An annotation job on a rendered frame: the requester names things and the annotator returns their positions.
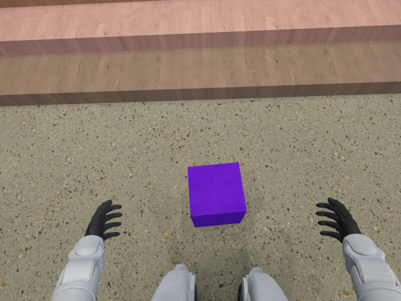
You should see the left robot forearm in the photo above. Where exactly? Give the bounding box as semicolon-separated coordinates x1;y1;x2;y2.
51;235;105;301

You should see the right robot forearm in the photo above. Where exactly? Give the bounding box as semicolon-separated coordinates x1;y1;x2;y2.
343;234;401;301

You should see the robot right thigh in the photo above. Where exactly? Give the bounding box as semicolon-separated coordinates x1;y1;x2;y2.
242;273;288;301

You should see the right robot hand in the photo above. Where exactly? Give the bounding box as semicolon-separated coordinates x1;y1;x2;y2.
316;198;362;244

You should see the left robot hand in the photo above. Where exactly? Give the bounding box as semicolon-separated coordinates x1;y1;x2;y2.
85;200;123;242

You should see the robot left shin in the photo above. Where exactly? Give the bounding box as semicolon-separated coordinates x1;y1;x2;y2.
174;265;188;271

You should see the carton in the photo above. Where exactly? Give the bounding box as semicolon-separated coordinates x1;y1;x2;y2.
187;162;247;227

